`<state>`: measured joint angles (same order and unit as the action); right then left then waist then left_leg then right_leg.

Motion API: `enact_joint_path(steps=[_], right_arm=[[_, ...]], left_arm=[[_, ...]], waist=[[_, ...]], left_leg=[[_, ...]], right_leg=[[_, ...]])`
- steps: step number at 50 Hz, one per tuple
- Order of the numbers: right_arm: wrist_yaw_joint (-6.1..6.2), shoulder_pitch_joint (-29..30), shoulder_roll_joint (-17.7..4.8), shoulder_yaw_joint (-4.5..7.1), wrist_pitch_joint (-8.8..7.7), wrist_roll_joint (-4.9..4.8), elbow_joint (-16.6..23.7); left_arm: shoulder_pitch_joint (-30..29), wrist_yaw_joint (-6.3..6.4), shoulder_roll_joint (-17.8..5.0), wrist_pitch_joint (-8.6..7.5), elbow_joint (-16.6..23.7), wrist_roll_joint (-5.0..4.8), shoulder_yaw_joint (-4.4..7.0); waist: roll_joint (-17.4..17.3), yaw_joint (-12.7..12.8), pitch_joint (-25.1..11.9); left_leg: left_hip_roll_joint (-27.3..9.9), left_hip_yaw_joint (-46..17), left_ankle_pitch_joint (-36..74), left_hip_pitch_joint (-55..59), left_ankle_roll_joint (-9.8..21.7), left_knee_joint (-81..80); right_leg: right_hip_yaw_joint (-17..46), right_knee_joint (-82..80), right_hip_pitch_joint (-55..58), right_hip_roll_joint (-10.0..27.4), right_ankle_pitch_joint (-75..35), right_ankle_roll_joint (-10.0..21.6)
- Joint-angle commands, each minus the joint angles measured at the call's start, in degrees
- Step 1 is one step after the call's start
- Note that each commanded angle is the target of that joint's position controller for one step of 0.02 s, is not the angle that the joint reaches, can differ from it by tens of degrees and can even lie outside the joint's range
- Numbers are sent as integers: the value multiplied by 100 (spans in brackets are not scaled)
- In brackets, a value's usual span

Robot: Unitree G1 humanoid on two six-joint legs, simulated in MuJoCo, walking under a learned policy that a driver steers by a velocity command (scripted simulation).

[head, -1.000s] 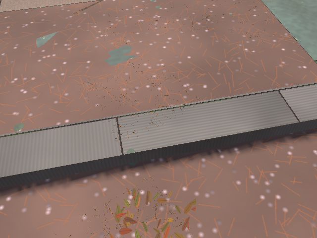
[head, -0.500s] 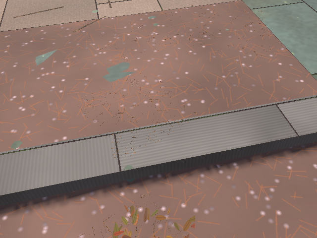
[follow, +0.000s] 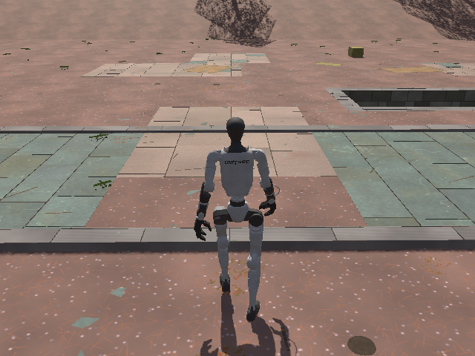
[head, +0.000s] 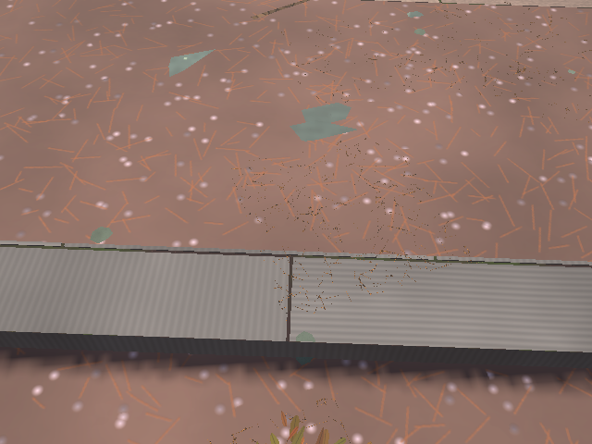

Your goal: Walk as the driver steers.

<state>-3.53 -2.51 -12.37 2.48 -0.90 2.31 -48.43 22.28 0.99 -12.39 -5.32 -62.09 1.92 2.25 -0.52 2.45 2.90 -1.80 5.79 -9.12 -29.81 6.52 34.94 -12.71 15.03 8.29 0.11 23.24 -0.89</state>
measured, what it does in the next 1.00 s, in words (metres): walks ahead: left foot, then right foot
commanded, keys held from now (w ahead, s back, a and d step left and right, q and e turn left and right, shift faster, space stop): w+q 0.08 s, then q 0.12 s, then no key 0.80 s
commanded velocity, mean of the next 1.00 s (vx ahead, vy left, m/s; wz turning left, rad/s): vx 0.15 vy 0.00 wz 0.23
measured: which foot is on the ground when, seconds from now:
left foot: up 0.00-0.00, down 0.02-0.58, up 0.60-0.86, down 0.88-1.00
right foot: down 0.00-0.04, up 0.06-0.56, down 0.58-1.00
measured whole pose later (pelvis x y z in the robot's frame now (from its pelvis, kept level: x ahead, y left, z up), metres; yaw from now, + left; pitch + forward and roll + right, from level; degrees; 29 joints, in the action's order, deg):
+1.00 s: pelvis +0.26 +0.04 +0.01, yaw +12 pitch -1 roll -1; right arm 2.0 -10.8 -14.3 3.0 0.5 0.3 -60.0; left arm 6.0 1.1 -13.9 -1.6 -55.8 0.4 0.7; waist 0.5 -0.1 2.0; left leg -1.8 -3.0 -17.6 -10.5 -2.0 28.9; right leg -2.2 26.7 -14.9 -1.3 11.0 1.5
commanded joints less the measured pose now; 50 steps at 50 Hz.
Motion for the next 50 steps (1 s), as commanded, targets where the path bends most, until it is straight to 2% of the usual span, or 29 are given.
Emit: enact_joint_path(steps=[1, 2, 3, 4, 5, 6, 7, 8, 9, 11, 13, 17, 21, 25, 27, 28, 29, 30, 31, 32, 33, 35, 37, 40, 42, 44, 45, 47, 50], right_arm=[[73, -1420, -792, 314, -126, 57, -128], [171, -2293, -1330, 491, -158, 136, -266], [199, -2196, -1760, 598, -104, -16, -201], [212, -2021, -1684, 565, -43, -113, -205], [258, -1616, -1430, 499, -52, -133, -175], [284, -1337, -1119, 420, -87, -150, -127], [314, -1169, -985, 372, -131, -190, -116], [312, -1052, -887, 329, -171, -209, -91], [295, -1090, -871, 308, -220, -220, -89], [291, -1199, -1017, 325, -254, -222, -114], [312, -1359, -1031, 308, -224, -196, -132], [385, -1661, -938, 232, -132, -178, -216], [476, -1820, -906, 172, -80, -119, -313], [531, -1736, -870, 113, -37, -67, -430], [557, -1570, -871, 84, -33, -104, -475], [571, -1429, -859, 56, -54, -170, -489], [567, -1408, -803, 7, -114, -222, -420], [556, -1939, -671, -17, -104, -264, -469], [589, -2194, -630, 5, 45, -242, -714], [604, -1838, -755, 34, 130, -171, -730], [612, -1068, -1037, 136, 181, -322, -410], [657, -1217, -918, 175, 361, -272, -610], [655, -1337, -605, 134, 406, -298, -728], [660, -1110, -538, 129, 320, -297, -784], [633, -1106, -577, 146, 279, -270, -881], [620, -990, -775, 159, 277, -165, -854], [623, -943, -967, 190, 267, -193, -862], [573, -880, -816, 165, 151, -217, -954], [532, -756, -840, 144, -24, -193, -1012]], left_arm=[[18, 16, -994, 100, 271, 6, 185], [99, -26, -752, 105, 534, -90, 108], [-17, -146, -511, 21, 893, -115, 90], [-691, -181, -951, -46, 1021, -52, 173], [-928, -193, -828, -113, 1107, -142, 141], [-801, -147, -723, -139, 1033, -149, 116], [-729, -96, -701, -59, 1025, -56, 118], [-515, -66, -659, 67, 971, 38, 103], [-439, -57, -635, 185, 985, 76, 106], [-437, -61, -581, 342, 1057, 54, 94], [-637, -67, -591, 414, 1133, 33, 90], [-1237, -82, -657, 464, 1323, -22, 73], [-1566, -62, -661, 462, 1404, -68, 35], [-1486, 23, -659, 424, 1329, -106, 14], [-1134, 87, -675, 379, 1185, -118, 26], [-819, 121, -660, 334, 1073, -87, 26], [-439, 166, -856, 261, 976, -33, 56], [-392, 181, -1171, 259, 1024, -53, 84], [-557, 133, -869, 337, 1016, -176, -12], [-701, 83, -633, 358, 1017, -147, -105], [-1479, 32, -842, 246, 1235, -122, -19], [-1837, -4, -875, 175, 1249, -170, -11], [-1844, -7, -803, 227, 1111, -199, -25], [-1745, 42, -906, 300, 1006, -133, -2], [-1812, 55, -941, 330, 981, -180, -2], [-1595, 12, -860, 308, 874, -173, -38], [-1557, -12, -898, 300, 887, -138, -17], [-1807, 12, -833, 308, 928, -122, -21], [-1672, 49, -792, 326, 838, -154, -18]], waist=[[419, -853, -695], [-341, -1113, -1434], [-1524, -819, -1900], [-614, -905, -1490], [-256, -719, -769], [199, -443, -340], [229, -239, -221], [175, -87, -307], [129, -25, -408], [-2, 38, -503], [-142, -47, -510], [-315, -309, -476], [-352, -482, -436], [-375, -458, -275], [-371, -288, -239], [-244, -61, -286], [125, 48, -650], [861, -256, -1011], [1201, -215, -1249], [862, -207, -931], [889, -221, -753], [552, -427, -564], [657, -494, -317], [673, -365, -412], [606, -431, -450], [436, -358, -371], [241, -215, -218], [10, -270, -118], [-310, -157, -345]], left_leg=[[660, 257, -423, 1993, 483, -488], [-475, -1465, -1482, 3749, 961, -802], [-1800, -4795, -2092, 4802, 1617, -1926], [-1677, -4531, -1752, 4540, 1467, -2154], [-1601, -3642, -610, 3770, 1355, -2065], [-1361, -2976, 974, 2942, 1140, -2053], [-1092, -2442, 2234, 2473, 1005, -1979], [-915, -2037, 3117, 2190, 926, -1892], [-823, -1857, 3780, 2082, 910, -1796], [-669, -1578, 4368, 1991, 885, -1741], [-579, -1458, 4472, 2045, 756, -1749], [-532, -1431, 4454, 2481, 392, -1698], [-650, -1505, 4640, 2993, 304, -1546], [-763, -1633, 4964, 3162, 386, -1215], [-749, -1738, 5046, 3108, 316, -882], [-653, -1706, 4880, 2925, 146, -597], [-438, -1625, 3985, 2455, -103, -215], [147, -1340, 978, 1962, -282, 435], [619, -1129, -2259, 1804, -335, 801], [621, -1205, -2848, 1629, -332, 1122], [416, -1279, -2930, 1208, -646, 1636], [165, -1279, -2331, 1286, -964, 1697], [87, -1081, -2046, 1483, -1132, 1077], [53, -844, -1373, 1753, -1089, 124], [99, -663, -455, 2117, -953, -762], [-136, -893, 78, 2346, -754, -1046], [-174, -905, -212, 2106, -631, -910], [-108, -930, -518, 1572, -583, -1075], [-169, -1017, 62, 1521, -613, -1194]], right_leg=[[-66, 2611, -708, 1378, -5639, 647], [-149, 4562, -2354, 1115, -3871, 405], [434, 6370, -4401, -200, 629, 147], [1420, 6597, -5017, 98, 318, 280], [1403, 6407, -5064, 369, -258, 313], [1414, 5834, -4634, 566, -584, 279], [1446, 5501, -4209, 660, -545, 196], [1442, 5338, -3815, 666, -466, 110], [1409, 5215, -3640, 613, -383, 32], [1299, 4909, -3652, 517, -547, -98], [1213, 4548, -3810, 481, -881, -155], [1193, 3782, -4084, 460, -1467, -124], [1204, 3119, -4036, 330, -1600, -4], [1178, 2393, -3515, 114, -1052, 175], [1158, 1611, -2864, 15, -1020, 337], [1243, 833, -2203, 89, -1762, 423], [1809, 582, -1115, 675, -3986, 546], [2769, 949, -421, 1754, -6776, 1174], [3264, 942, -560, 2257, -7294, 1884], [3278, 662, -925, 2153, -6279, 1918], [3128, 489, -1136, 1800, -4647, 1709], [2810, 142, -1737, 1495, -2877, 1368], [2501, -56, -2152, 1197, -1940, 1157], [2300, -23, -2216, 1016, -1293, 1107], [2191, 68, -2352, 890, -779, 973], [2121, 50, -2621, 740, -49, 605], [1915, 12, -2681, 529, 217, 454], [1597, 369, -2235, 324, -261, 325], [1325, 895, -1810, 177, -1533, 347]])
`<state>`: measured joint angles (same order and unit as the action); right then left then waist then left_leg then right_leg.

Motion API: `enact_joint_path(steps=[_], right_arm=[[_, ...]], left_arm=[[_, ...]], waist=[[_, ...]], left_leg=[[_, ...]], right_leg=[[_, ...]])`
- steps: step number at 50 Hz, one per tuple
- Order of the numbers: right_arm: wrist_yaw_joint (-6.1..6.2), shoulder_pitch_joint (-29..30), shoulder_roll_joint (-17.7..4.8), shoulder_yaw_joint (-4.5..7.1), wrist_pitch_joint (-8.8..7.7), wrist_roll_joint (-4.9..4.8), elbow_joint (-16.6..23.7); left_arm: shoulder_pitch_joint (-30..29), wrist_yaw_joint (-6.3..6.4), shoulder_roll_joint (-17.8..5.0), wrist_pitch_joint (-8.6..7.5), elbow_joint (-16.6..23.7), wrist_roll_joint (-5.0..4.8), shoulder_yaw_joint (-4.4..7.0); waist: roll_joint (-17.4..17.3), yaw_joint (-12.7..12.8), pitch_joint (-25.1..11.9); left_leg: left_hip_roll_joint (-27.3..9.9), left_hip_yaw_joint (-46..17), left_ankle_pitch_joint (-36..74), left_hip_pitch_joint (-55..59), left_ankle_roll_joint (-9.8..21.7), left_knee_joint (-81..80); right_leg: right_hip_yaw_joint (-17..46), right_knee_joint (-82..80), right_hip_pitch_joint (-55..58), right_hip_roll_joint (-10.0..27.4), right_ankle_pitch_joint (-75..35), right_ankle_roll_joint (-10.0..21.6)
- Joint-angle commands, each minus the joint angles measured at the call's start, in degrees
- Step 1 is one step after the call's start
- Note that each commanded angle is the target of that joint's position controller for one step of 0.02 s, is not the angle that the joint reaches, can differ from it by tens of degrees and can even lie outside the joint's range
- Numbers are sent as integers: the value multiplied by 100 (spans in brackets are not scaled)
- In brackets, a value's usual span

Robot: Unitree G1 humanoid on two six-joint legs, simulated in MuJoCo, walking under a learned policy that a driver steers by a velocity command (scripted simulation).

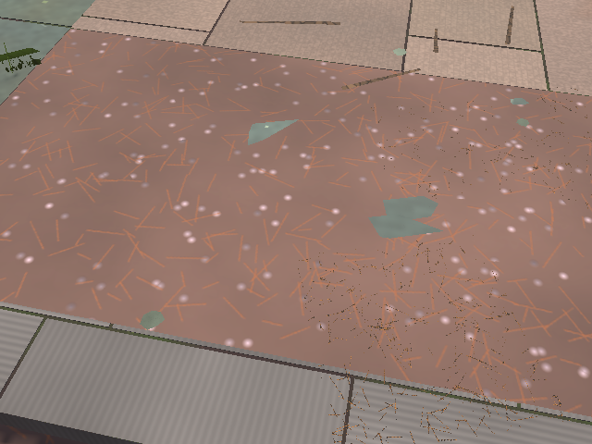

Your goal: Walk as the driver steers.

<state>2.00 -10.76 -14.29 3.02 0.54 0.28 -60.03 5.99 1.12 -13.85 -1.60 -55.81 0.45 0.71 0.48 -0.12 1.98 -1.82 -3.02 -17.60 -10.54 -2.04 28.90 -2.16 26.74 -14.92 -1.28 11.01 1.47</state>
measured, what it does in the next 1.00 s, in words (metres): lifts its left foot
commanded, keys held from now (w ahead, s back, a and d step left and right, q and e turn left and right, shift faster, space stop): no key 0.64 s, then w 0.36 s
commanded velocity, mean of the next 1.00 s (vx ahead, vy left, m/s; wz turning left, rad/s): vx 0.09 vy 0.00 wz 0.01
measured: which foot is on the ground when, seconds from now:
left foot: down 0.00-0.88, up 0.90-1.00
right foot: down 0.00-1.00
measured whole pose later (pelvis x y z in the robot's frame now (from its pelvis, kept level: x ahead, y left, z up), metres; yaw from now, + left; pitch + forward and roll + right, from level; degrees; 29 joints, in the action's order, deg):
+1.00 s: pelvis +0.09 +0.00 +0.00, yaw -1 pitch +0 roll +0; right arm 0.2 -15.6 -13.8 2.6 -4.1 -2.1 -60.4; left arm 22.0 -0.2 -11.9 -5.9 -63.8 -0.6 2.0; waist -1.3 1.5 0.3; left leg 0.0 -0.4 -22.8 -20.9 4.6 60.5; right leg -3.3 23.7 -6.4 -1.5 17.4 3.1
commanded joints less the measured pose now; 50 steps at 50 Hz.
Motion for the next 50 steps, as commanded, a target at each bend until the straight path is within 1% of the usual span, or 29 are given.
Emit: enact_joint_path(steps=[1, 3, 9, 14, 23, 32, 33, 34, 35, 36, 37, 38, 39, 40, 41, 42, 43, 44, 45, 46, 47, 48, 49, 50], right_arm=[[-29, 28, -637, 76, -198, -1, 116], [-35, -11, -629, 52, -217, -21, 66], [-25, -90, -609, -7, -211, -18, -13], [-29, -116, -574, -38, -208, -12, -39], [-42, -131, -516, -71, -194, -11, -49], [-36, -225, -496, -95, -190, -9, -56], [-31, -339, -452, -106, -184, -9, -113], [3, -423, -325, -189, -147, 173, -159], [7, -396, -522, -116, -102, 149, -158], [-4, -407, -735, -52, -63, 128, -128], [-16, -492, -839, -6, -41, 112, -109], [-26, -602, -900, 27, -34, 97, -117], [-40, -726, -859, 41, -44, 85, -151], [-54, -764, -790, 40, -67, 87, -165], [-68, -704, -758, 45, -96, 97, -149], [-86, -568, -726, 49, -127, 87, -99], [-105, -328, -635, 39, -167, 71, 1], [-132, 93, -382, -34, -229, 44, 239], [-187, 296, -130, -89, -301, 113, 478], [-214, 325, -386, -24, -346, 254, 561], [-152, 194, -539, 40, -562, -368, 551], [-160, -2, -487, 26, -676, -474, 445], [-173, 0, -466, 48, -731, -388, 410], [-189, 108, -519, 99, -745, -298, 430]], left_arm=[[-22, 36, -645, -36, 180, -8, 141], [-49, 33, -640, -4, 139, -18, 145], [-71, 39, -678, 69, -24, -29, 168], [-32, 70, -702, 89, -175, -38, 183], [69, 113, -701, 103, -408, -45, 197], [187, 137, -655, 111, -577, -45, 204], [293, 137, -572, 118, -647, -39, 185], [544, 63, -260, 202, -745, 131, 57], [483, 28, -296, 229, -722, 148, 77], [392, -2, -395, 231, -652, 167, 101], [260, -33, -444, 222, -564, 189, 116], [192, -62, -380, 195, -480, 210, 103], [159, -93, -273, 148, -410, 219, 79], [201, -118, -213, 86, -356, 207, 68], [348, -137, -183, 17, -351, 191, 67], [657, -145, -181, -54, -419, 156, 79], [1234, -130, -200, -125, -605, 131, 102], [1873, -94, -527, -196, -793, 126, 200], [2661, -77, -1055, -217, -1033, 87, 369], [2870, -84, -1051, -201, -1120, 114, 372], [2353, -80, -942, -449, -822, -206, 339], [1989, -103, -837, -570, -689, -227, 319], [1829, -133, -685, -610, -643, -204, 283], [1774, -150, -452, -591, -615, -157, 218]], waist=[[-394, 96, -315], [-352, 82, -311], [-205, 39, -232], [-140, 20, -234], [-136, 26, -194], [-121, 37, -137], [-167, 35, -256], [-303, 81, -202], [-415, 67, 113], [-605, 19, 284], [-715, -57, 495], [-821, -113, 682], [-905, -155, 805], [-928, -114, 855], [-909, -16, 846], [-829, 145, 809], [-608, 401, 722], [222, 681, 649], [1530, 845, 508], [1354, 751, 583], [776, 517, 398], [484, 305, 293], [265, 219, 327], [175, 196, 331]], left_leg=[[-167, -135, 990, -406, 252, -581], [-151, -130, 1040, -417, 277, -583], [-127, -125, 1194, -336, 350, -600], [-106, -99, 1342, -247, 389, -620], [-60, -50, 1309, -212, 427, -707], [-23, -11, 1137, -255, 433, -782], [2, 0, 569, -216, 455, -880], [-317, -495, -188, -233, 553, -1333], [-299, -613, -1123, -257, 663, -1466], [-416, -864, -1918, -247, 813, -1618], [-629, -1149, -2462, -204, 971, -1817], [-873, -1421, -2734, -146, 1137, -1968], [-1069, -1621, -2772, -180, 1263, -2037], [-1165, -1678, -2618, -192, 1334, -2027], [-1144, -1583, -2357, -204, 1339, -1920], [-1018, -1368, -2084, -356, 1285, -1690], [-769, -1023, -1691, -788, 1165, -1231], [-199, -306, -1103, -1397, 908, -192], [490, 551, -1103, -2459, 652, 1506], [472, 373, -1682, -3126, 721, 2683], [156, -185, -1236, -3355, 652, 3592], [-70, -205, -743, -3548, 721, 3868], [-267, -139, -308, -3682, 740, 3855], [-413, -65, 42, -3596, 718, 3694]], right_leg=[[254, -203, 603, 317, -542, 116], [250, -137, 657, 325, -728, 104], [259, -107, 623, 334, -888, 5], [280, -111, 636, 354, -979, -49], [300, -143, 636, 382, -953, -96], [309, -185, 632, 392, -878, -118], [217, -168, 685, 313, -394, -126], [416, -334, 714, 501, 50, -108], [220, -85, 435, 281, 704, -75], [38, 212, 83, 98, 1227, -37], [-103, 508, -332, -2, 1443, -4], [-193, 750, -639, -8, 1467, 38], [-182, 944, -729, 93, 1381, 88], [-158, 969, -720, 186, 1290, 151], [-173, 787, -557, 211, 1221, 216], [-222, 379, -125, 152, 1140, 288], [-120, -106, 698, 114, 1036, 365], [917, -795, 1294, 628, 1572, 576], [2813, -1672, 2173, 1626, 2194, 1011], [3675, -1837, 2317, 2241, 1884, 1273], [3710, -1691, 2359, 2285, 1344, 1399], [3208, -1673, 2439, 2167, 957, 1305], [2731, -1733, 2366, 2047, 626, 1192], [2218, -1814, 2236, 1861, 143, 1047]])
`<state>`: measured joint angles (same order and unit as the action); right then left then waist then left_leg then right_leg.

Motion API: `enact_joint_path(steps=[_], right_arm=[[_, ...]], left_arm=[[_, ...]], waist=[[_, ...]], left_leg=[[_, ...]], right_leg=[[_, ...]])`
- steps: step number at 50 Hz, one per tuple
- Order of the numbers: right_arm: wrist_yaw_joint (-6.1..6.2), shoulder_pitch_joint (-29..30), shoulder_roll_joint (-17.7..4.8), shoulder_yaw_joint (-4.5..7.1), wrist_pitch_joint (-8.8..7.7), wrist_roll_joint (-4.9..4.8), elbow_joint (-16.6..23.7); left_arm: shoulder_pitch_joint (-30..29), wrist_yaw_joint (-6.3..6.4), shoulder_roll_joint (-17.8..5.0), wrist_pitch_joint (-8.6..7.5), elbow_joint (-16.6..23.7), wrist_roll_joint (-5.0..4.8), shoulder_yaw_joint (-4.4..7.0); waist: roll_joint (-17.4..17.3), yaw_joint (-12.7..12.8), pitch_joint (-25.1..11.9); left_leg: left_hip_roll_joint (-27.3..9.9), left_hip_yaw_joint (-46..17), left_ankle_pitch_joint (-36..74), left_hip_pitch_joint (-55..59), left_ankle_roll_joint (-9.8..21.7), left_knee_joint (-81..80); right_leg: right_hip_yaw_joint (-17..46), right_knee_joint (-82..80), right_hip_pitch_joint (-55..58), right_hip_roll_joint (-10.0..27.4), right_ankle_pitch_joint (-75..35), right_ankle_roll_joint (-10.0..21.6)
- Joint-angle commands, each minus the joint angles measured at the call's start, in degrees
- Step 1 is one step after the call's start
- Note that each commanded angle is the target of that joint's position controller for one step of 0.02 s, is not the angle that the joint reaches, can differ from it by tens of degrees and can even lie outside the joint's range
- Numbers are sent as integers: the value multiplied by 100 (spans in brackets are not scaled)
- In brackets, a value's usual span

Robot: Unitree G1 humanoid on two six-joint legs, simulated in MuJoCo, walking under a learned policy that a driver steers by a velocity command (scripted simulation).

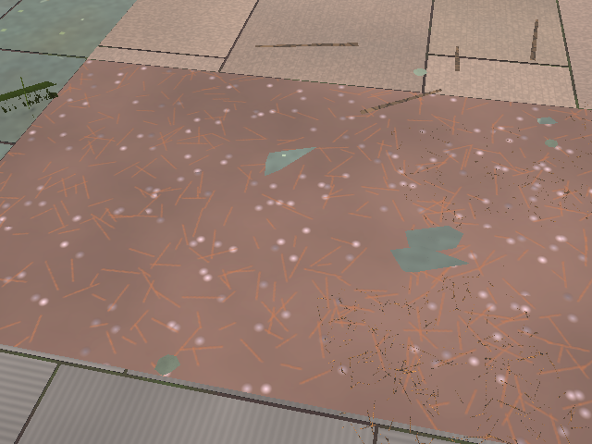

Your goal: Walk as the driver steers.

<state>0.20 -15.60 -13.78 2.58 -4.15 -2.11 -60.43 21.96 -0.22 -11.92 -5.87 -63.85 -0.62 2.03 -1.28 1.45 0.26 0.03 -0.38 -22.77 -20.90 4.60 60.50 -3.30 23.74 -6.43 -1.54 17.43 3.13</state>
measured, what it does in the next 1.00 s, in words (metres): climbs: left foot, then right foot 0.08 m higher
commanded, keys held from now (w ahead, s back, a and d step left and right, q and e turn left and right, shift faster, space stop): w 1.00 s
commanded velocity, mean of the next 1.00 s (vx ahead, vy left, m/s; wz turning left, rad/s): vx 0.47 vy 0.00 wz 0.00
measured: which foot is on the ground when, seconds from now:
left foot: up 0.00-0.18, down 0.20-0.72, up 0.74-1.00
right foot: down 0.00-0.32, up 0.34-0.70, down 0.72-1.00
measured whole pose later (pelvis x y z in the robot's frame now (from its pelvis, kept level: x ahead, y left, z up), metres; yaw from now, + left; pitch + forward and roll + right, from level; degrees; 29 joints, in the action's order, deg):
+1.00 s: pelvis +0.53 -0.01 +0.07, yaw +0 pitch +5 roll +0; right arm -3.2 -9.2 -12.6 0.5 -4.9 3.6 -45.8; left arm 26.6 -1.2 -8.7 -7.0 -60.9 4.6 -1.9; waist -2.2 3.2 -4.2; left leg -4.6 -6.4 -3.5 -50.8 5.1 82.0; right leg -5.4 26.7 -16.5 -4.7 15.4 6.2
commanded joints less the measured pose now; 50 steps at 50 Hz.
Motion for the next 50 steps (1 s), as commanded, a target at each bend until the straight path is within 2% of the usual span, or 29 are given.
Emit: enact_joint_path(steps=[1, 7, 10, 11, 13, 15, 16, 17, 18, 19, 20, 21, 22, 24, 27, 29, 32, 33, 34, 35, 36, 37, 38, 39, 40, 41, 43, 46, 50], right_arm=[[-32, 636, -488, 162, -255, -16, 473], [-145, 1514, 60, -27, -95, 56, 859], [-198, 1902, -21, -77, -58, 54, 1056], [-225, 2224, -133, -71, -97, 75, 1192], [-287, 2424, -121, -34, -278, 92, 1406], [-274, 978, -451, 179, -297, -60, 1063], [-201, -224, -867, 340, -208, -99, 675], [-71, -986, -1365, 377, -49, 46, 374], [-29, -1419, -1435, 394, 56, 294, 367], [-22, -1480, -999, 327, 83, 376, 219], [-28, -1229, -518, 206, 62, 320, 165], [-46, -907, -382, 109, 11, 711, 95], [-48, -747, -224, 46, -36, 655, 101], [-105, -747, -101, -43, -141, 482, 8], [-146, -417, -148, -129, -279, 452, -57], [-10, -88, -186, -183, -278, 379, 166], [-37, -473, -865, -33, -356, 172, 190], [-404, -420, -1375, 42, -401, 881, 316], [-543, -190, -1767, 279, -333, 815, 431], [-644, -726, -1657, 324, -228, 794, 348], [-708, -1423, -1135, 266, -172, 943, 142], [-806, -2910, -182, -36, -214, 1101, 158], [-849, -2156, -248, 22, -143, 789, 384], [-792, -1252, -328, 101, -137, 520, 791], [-567, -869, -272, 50, -148, 493, 937], [-354, -712, -67, -81, -169, 682, 1137], [-252, -735, 25, -228, -15, 712, 1230], [-321, -176, -160, -184, 27, 551, 1505], [-348, 665, -169, -147, -183, 553, 1709]], left_arm=[[265, -25, -522, -108, 175, -8, 53], [683, 140, -774, 155, 275, 92, 64], [848, 183, -802, 223, 312, 41, 67], [1022, 164, -534, 285, 299, 7, 5], [1387, 137, -603, 357, 234, 123, -50], [1068, 137, -1128, 374, 302, 46, 51], [513, 91, -1182, 258, 542, 57, 73], [119, 32, -613, 60, 802, 263, -46], [536, 29, -285, -180, 671, -46, -69], [90, 28, -528, -243, 702, -296, 39], [-563, 12, -501, -185, 973, -432, 58], [-982, 95, -183, -13, 1239, 91, 5], [-1018, 83, 0, 145, 1336, 251, -12], [-1235, 43, 411, 429, 1750, 198, -141], [-2116, 41, 278, 484, 2714, 180, -290], [-1674, -84, -11, 488, 2689, 226, -271], [-1167, -50, -40, 557, 2469, 266, -230], [-1771, -458, -23, 648, 2827, 371, -421], [-1533, -563, -293, 683, 2690, 321, -294], [-1362, -557, -468, 663, 2602, 288, -223], [-459, -434, -788, 601, 2224, 231, -25], [427, -338, -1081, 467, 1904, 61, -47], [1637, -249, -1459, 424, 1495, 394, 78], [1797, -227, -1533, 181, 1103, 511, 133], [680, -223, -1127, 42, 1107, 407, 47], [-157, -217, -427, -32, 1086, 390, -153], [-833, -218, 356, -100, 1002, 428, -389], [-664, -134, 212, -211, 844, 434, -385], [411, -58, -142, -306, 654, 566, -346]], waist=[[477, 38, 474], [648, 183, 622], [690, 184, 839], [426, 265, 908], [684, 194, 372], [1142, -661, -532], [1119, -1155, -1110], [-538, -1072, -1507], [-990, -1130, -2204], [-480, -1291, -1687], [-588, -1129, -833], [0, -723, 67], [-90, -477, 311], [-614, -174, 471], [-735, 270, 947], [-236, 583, 682], [-161, 621, -186], [-461, 776, -323], [-261, 879, -320], [-481, 706, -592], [-460, 703, -1083], [905, 397, -2761], [1279, 1055, -2534], [1140, 914, -1221], [707, 500, -382], [450, 128, -289], [-70, -403, -480], [214, -376, -400], [440, -10, -371]], left_leg=[[-640, -199, 713, -2433, -29, 385], [-468, 400, 1475, -2099, -487, -930], [-457, 401, 1633, -2131, -349, -1236], [-301, 701, 1057, -2599, -291, -1310], [257, 1176, 634, -1566, -93, -2193], [300, 787, 1839, 1007, 106, -3858], [-195, 207, 2484, 3079, 261, -4045], [-1644, -1177, 5446, 5185, 384, -3185], [-2791, -2588, 6865, 5791, 1491, -3087], [-2607, -2227, 5781, 5166, 1636, -3568], [-2224, -1697, 4352, 4558, 1332, -3875], [-1880, -1310, 3368, 3337, 806, -4165], [-1759, -1046, 2930, 2466, 633, -4436], [-1687, -853, 1757, 1449, 624, -4916], [-1321, -285, 703, 116, 509, -5814], [-1068, 287, 1990, -531, 646, -6276], [-1133, 619, 6166, 463, 612, -5643], [-1657, 280, 6404, 678, 867, -5398], [-1671, 492, 6901, 2081, 840, -4835], [-1620, 510, 7688, 2626, 898, -4197], [-1348, 420, 7485, 2202, 577, -2766], [-507, 48, 4075, 153, 334, -986], [519, -803, 408, -1499, 127, 1130], [501, -1530, 693, -2704, 242, 3096], [198, -1553, 1261, -2898, 348, 3514], [89, -1462, 1470, -2753, 446, 3582], [-214, -1269, 2122, -2610, 422, 3633], [-484, -908, 1667, -2974, 249, 2860], [-579, -332, 2210, -3290, -220, 1452]], right_leg=[[1914, -1550, 1287, 1692, -992, 799], [861, -1664, 590, 1371, -2265, 816], [770, -1635, 615, 1574, -2628, 781], [674, -1435, 1189, 1409, -3112, 764], [548, -275, 1753, 1243, -6493, 511], [706, 1352, 1219, 1337, -7379, 400], [703, 2358, -143, 1080, -6114, 226], [468, 4273, -2475, 382, 542, 24], [1229, 5844, -3759, -232, 1787, -102], [1366, 6481, -4316, 24, 1608, -152], [866, 6814, -4921, 307, 1467, -113], [448, 6789, -4956, 434, 1115, 45], [347, 7084, -4809, 466, 1073, 108], [179, 8364, -5357, 449, 1374, 281], [112, 7280, -5552, 720, 971, 399], [-89, 5458, -3840, 839, -54, 300], [-568, 4195, -1826, 258, -327, 401], [-35, 4099, -2084, 173, -115, 224], [-161, 3040, -2691, 32, -50, 262], [-487, 2319, -2393, -220, -167, 335], [76, 2225, -843, -160, -1047, 673], [2856, 1543, 1944, 1005, -1356, 1941], [5244, 124, 2483, 1760, -949, 2180], [5130, -286, 1428, 1750, 771, 1599], [4401, -388, -57, 1668, 1669, 1354], [3732, -426, -764, 1555, 1224, 1359], [2779, -627, -1358, 1434, -106, 1190], [1660, -847, -1261, 1112, -813, 925], [1008, -869, -610, 860, -2374, 761]])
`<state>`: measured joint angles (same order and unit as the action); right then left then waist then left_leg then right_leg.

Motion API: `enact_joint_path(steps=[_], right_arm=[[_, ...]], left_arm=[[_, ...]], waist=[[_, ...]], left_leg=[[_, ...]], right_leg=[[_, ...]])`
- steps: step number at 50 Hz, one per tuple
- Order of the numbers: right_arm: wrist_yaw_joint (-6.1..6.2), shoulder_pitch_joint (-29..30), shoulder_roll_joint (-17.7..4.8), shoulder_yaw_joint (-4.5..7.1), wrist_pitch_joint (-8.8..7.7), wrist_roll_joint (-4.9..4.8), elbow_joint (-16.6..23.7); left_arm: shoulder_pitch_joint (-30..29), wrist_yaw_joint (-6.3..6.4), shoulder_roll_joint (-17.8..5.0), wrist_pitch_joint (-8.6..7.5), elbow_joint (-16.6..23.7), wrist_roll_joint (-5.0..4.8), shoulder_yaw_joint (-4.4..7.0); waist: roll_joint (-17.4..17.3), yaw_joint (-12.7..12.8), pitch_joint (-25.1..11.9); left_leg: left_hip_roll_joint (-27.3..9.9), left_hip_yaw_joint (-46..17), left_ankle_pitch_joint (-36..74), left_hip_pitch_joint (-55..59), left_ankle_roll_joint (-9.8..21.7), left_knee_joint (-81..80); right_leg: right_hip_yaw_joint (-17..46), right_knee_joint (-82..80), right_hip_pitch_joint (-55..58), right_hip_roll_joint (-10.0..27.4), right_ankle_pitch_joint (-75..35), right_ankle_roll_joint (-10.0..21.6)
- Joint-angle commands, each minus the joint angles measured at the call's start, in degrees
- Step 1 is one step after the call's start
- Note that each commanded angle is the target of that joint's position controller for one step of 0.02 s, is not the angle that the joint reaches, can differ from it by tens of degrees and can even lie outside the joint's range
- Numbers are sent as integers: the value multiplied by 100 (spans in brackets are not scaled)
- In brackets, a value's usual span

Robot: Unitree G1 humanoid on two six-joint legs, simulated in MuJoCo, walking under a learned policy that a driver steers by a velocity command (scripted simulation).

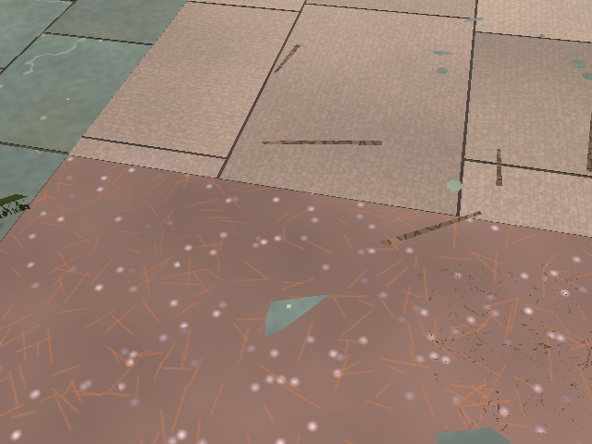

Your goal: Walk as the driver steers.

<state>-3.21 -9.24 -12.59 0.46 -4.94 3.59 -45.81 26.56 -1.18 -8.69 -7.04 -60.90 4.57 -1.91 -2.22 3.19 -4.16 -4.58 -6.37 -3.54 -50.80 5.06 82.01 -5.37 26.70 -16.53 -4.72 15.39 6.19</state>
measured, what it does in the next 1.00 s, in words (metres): walks ahead, turning right: left foot, then right foot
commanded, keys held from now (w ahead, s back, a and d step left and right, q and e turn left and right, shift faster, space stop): w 0.40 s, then w+e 0.60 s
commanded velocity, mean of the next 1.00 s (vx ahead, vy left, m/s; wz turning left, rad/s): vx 0.50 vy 0.00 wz -0.23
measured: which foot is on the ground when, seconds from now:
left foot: up 0.00-0.34, down 0.36-0.92, up 0.94-1.00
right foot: down 0.00-0.36, up 0.38-0.88, down 0.90-1.00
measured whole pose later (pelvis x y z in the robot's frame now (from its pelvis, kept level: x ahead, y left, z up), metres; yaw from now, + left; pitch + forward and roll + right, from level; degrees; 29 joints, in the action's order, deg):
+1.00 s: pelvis +0.56 -0.04 -0.01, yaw -18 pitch +3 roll +1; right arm 0.5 -13.5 -15.1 3.7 -6.2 -1.3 -52.1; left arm 7.2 -1.8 -14.2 -3.4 -43.5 -0.8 4.9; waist -0.1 -0.6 2.9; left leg -2.7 0.9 -25.0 -17.6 -0.2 69.1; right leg -2.1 34.4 -26.9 -3.2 10.5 5.3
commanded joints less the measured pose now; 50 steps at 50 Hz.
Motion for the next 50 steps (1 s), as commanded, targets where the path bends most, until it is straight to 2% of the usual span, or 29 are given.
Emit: enact_joint_path(steps=[1, 3, 5, 11, 14, 16, 17, 18, 19, 20, 21, 22, 23, 25, 26, 28, 29, 31, 35, 40, 41, 43, 44, 45, 46, 47, 48, 49, 50], right_arm=[[-9, 258, -253, 66, -108, -16, 302], [-32, 516, -104, 65, -40, -36, 335], [-65, 821, -48, 91, 75, -35, 364], [-85, 1852, -55, 214, 213, -110, 646], [-58, 2030, -74, 272, 248, -121, 678], [-3, 1840, -265, 376, 230, -172, 654], [38, 1488, -428, 454, 187, -225, 558], [183, -250, -845, 604, 61, -661, 125], [299, -1420, -1349, 728, 12, -540, -172], [310, -1713, -1169, 637, 34, -587, -297], [330, -1484, -798, 524, 26, -546, -344], [356, -741, -660, 460, 4, -510, -258], [318, -364, -370, 364, -47, -421, -251], [241, -130, -193, 312, -147, -319, -378], [228, -146, -215, 323, -166, -321, -460], [256, -223, -435, 371, -203, -281, -579], [289, -276, -542, 396, -211, -259, -617], [362, -394, -644, 421, -216, -254, -682], [458, -626, -819, 453, -205, -325, -717], [482, -1126, -964, 544, -7, -415, -852], [485, -1112, -1011, 567, 38, -431, -839], [513, -932, -1184, 624, 109, -458, -743], [534, -828, -1255, 641, 152, -468, -698], [549, -765, -1224, 614, 177, -471, -639], [554, -785, -1051, 533, 118, -343, -447], [437, -1104, -336, 287, -105, -284, -140], [326, -545, -793, 386, -361, -490, -70], [294, -135, -858, 396, -453, -639, 64], [327, -42, -818, 388, -469, -550, 54]], left_arm=[[210, 6, -548, -183, 312, 28, 68], [522, -97, -650, -173, 228, -57, 107], [705, -195, -723, -168, 174, -138, 157], [1252, -276, -604, -75, -174, -113, 232], [994, -279, -728, -13, -160, -94, 305], [767, -259, -1006, 10, -92, -85, 421], [686, -252, -1115, 19, -49, -68, 474], [-161, 115, -1410, 158, 322, -590, 616], [435, 219, -740, 78, 396, -599, 405], [834, 177, -281, -28, 225, -488, 258], [303, 129, -676, -120, 361, -679, 431], [-374, 135, -900, -139, 670, -784, 501], [-747, 174, -937, -100, 806, -763, 566], [-453, 237, -683, 119, 825, -689, 627], [-314, 260, -551, 227, 798, -709, 634], [-518, 290, -559, 352, 934, -700, 666], [-722, 292, -624, 377, 1031, -652, 687], [-1156, 264, -711, 374, 1209, -587, 711], [-2018, 107, -622, 320, 1494, -569, 640], [-2861, -77, -637, 363, 1961, -586, 593], [-2913, -116, -672, 371, 2051, -591, 604], [-2664, -173, -853, 389, 2134, -580, 691], [-2138, -189, -1030, 394, 2050, -583, 793], [-1202, -153, -1370, 391, 1811, -595, 983], [-245, -26, -1998, 422, 1644, -568, 1191], [-393, -28, -2357, 363, 1746, -610, 1207], [-148, -28, -1880, 356, 1778, -518, 1057], [-381, 1, -1549, 327, 1785, -487, 976], [-847, 1, -1384, 300, 1880, -526, 920]], waist=[[550, -94, 97], [599, -58, 237], [652, -11, 475], [656, 124, 825], [684, -26, 806], [741, -280, 579], [691, -481, 324], [1019, -1196, -74], [-39, -1236, -1440], [-953, -1114, -2153], [-812, -1080, -1478], [-494, -825, -570], [-58, -633, -139], [-121, -212, 121], [-189, -128, 247], [-187, -61, 500], [-133, -67, 569], [-35, -140, 614], [68, -418, 625], [63, -719, 861], [-11, -692, 858], [-274, -452, 582], [-345, -140, 269], [-210, 321, -221], [578, 598, -900], [1815, 48, -1568], [1122, 395, -1785], [952, 362, -1113], [305, 70, -573]], left_leg=[[-141, 344, 529, -359, -429, -1256], [-164, 441, 1038, -121, -589, -2322], [-62, 566, 1325, 103, -561, -3177], [99, 676, 925, 4, -228, -4668], [265, 844, 393, 875, -30, -5050], [526, 1094, 67, 1854, 146, -5130], [654, 1190, 244, 2660, 297, -5209], [466, 866, 1093, 4462, 422, -4691], [-995, -1184, 1066, 7382, 1268, -4733], [-1851, -3277, 398, 7893, 1719, -5814], [-1574, -2941, -169, 7211, 1359, -6125], [-1469, -1934, 119, 6019, 1084, -6380], [-1306, -1241, 428, 5109, 945, -6685], [-961, -406, 138, 4045, 714, -7128], [-896, -162, -35, 3757, 689, -7282], [-903, 196, 121, 3396, 720, -7504], [-921, 337, 273, 3373, 746, -7554], [-891, 617, 605, 3553, 707, -7556], [-809, 1161, 806, 4031, 493, -7570], [-1206, 1366, 1114, 5452, 376, -7111], [-1257, 1433, 1485, 5603, 321, -6916], [-1249, 1655, 3320, 5683, 171, -6168], [-1160, 1789, 4166, 5618, 71, -5361], [-892, 1946, 4136, 5140, -125, -4105], [-592, 1998, 2080, 3480, -407, -2171], [740, 1139, -2703, 1110, -714, -162], [487, 71, -2688, 462, -521, 126], [256, 136, -2278, 160, -385, -17], [-9, 158, -1872, 401, -363, -567]], right_leg=[[1231, -1189, 674, 1283, -2711, 555], [1144, -1241, 916, 1407, -3420, 658], [1087, -1345, 1071, 1510, -3612, 651], [1106, -1390, 2568, 1869, -3701, 623], [947, -1374, 2579, 1918, -4127, 616], [785, -990, 2517, 1892, -5504, 475], [606, -525, 2367, 1710, -6189, 274], [511, 1106, 1232, 1369, -6205, -11], [410, 3358, -1182, 706, -3957, -437], [1022, 4993, -1987, -33, 1682, -534], [1503, 5624, -2534, 308, 1576, -407], [1258, 5487, -2684, 631, 899, -360], [1063, 5270, -2514, 830, 499, -335], [1102, 4793, -1842, 1157, 78, -298], [1096, 4668, -1753, 1200, 44, -301], [1135, 4419, -1970, 1268, -227, -368], [1187, 4203, -2160, 1292, -489, -417], [1251, 3559, -2470, 1275, -1128, -477], [831, 1944, -2261, 1180, -2125, -442], [522, 1148, -2775, 1080, -1427, -280], [400, 1071, -2701, 1012, -1103, -207], [20, 977, -1944, 656, -470, -11], [-149, 827, -1178, 390, -385, 126], [-134, 427, 212, 125, -797, 347], [1518, 463, 2156, 1154, -1277, 788], [4871, -521, 3909, 2437, -558, 1951], [4940, -889, 4100, 2374, -489, 1715], [4010, -801, 3578, 2164, -895, 1460], [3297, -849, 2605, 1924, -1508, 1277]])
Next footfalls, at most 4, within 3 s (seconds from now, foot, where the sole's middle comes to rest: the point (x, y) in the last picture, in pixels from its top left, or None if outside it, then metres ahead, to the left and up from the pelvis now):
0.36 left None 0.39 0.14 -0.77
0.90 right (399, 388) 0.65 -0.14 -0.77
1.38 left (359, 275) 0.98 -0.06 -0.77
1.80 right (451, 322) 0.84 -0.29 -0.77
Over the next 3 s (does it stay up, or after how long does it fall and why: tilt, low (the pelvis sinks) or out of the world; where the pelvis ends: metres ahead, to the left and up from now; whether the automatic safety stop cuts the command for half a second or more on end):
stays up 0.86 -0.13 0.00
